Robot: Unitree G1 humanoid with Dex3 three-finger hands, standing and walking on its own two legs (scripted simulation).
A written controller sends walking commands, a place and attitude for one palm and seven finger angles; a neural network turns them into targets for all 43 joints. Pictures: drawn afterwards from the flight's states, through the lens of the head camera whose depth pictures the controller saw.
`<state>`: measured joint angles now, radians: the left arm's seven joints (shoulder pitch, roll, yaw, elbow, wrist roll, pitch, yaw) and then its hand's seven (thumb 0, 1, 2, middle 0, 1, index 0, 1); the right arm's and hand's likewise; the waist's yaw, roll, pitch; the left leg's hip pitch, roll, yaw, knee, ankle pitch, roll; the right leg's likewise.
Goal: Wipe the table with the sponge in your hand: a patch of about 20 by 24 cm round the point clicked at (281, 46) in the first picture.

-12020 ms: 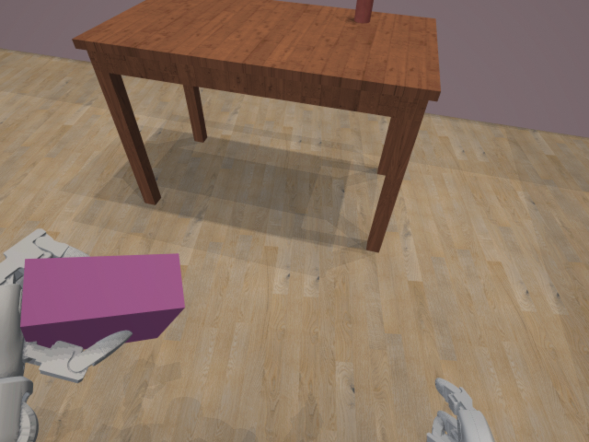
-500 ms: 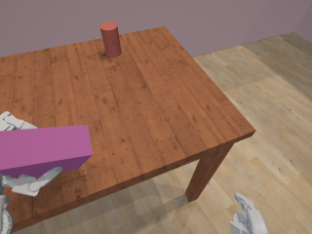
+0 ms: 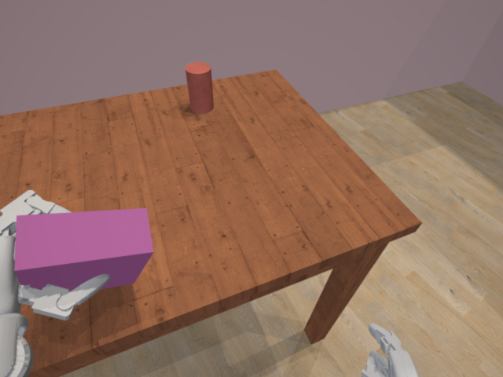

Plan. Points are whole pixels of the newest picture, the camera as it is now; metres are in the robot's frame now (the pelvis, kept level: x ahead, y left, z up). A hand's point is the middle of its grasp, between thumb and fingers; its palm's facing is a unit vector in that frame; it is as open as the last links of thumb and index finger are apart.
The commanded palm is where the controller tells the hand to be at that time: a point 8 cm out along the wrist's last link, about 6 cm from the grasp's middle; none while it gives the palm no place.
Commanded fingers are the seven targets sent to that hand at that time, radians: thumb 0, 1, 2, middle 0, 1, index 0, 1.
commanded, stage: come to a stop and stand still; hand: left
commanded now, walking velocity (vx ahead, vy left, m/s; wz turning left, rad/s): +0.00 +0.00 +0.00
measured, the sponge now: (105, 253) +0.23 +0.21 +0.13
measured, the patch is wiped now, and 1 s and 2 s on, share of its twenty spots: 0.00 0.00 0.00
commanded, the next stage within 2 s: look again from close up in 1.02 s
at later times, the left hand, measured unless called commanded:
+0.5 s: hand (54, 232) +0.25 +0.27 +0.15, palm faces +0.35 -0.85 -0.39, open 9.9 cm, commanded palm +0.19 +0.30 +0.17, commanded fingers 0.00 0.10 1.30 -1.20 -1.60 -1.20 -1.60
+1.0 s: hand (24, 240) +0.23 +0.30 +0.16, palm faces +0.39 -0.85 -0.36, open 9.8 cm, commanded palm +0.17 +0.33 +0.17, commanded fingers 0.00 0.10 1.30 -1.20 -1.60 -1.20 -1.60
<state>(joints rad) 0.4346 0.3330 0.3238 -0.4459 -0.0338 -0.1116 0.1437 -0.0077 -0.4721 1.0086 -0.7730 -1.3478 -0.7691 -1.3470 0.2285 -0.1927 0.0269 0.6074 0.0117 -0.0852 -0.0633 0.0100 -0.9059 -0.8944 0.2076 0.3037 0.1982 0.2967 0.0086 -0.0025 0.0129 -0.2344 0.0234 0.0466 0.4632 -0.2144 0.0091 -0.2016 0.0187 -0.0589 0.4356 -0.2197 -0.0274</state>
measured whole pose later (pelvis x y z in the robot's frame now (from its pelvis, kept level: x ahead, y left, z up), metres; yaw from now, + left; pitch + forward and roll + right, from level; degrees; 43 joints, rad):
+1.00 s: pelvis +0.01 +0.05 +0.00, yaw +0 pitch -1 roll -2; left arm 0.42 0.37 0.34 -0.49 -0.03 -0.18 0.12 -0.01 -0.47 1.01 -0.77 -1.35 -0.77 -1.35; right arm 0.19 -0.19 0.03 0.56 0.01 -0.11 -0.04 0.01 -0.91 -0.89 0.21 0.30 0.20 0.30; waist 0.04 -0.03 0.07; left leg -0.22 -0.02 0.06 0.45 -0.23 0.07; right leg -0.16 -0.03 -0.04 0.37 -0.20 0.04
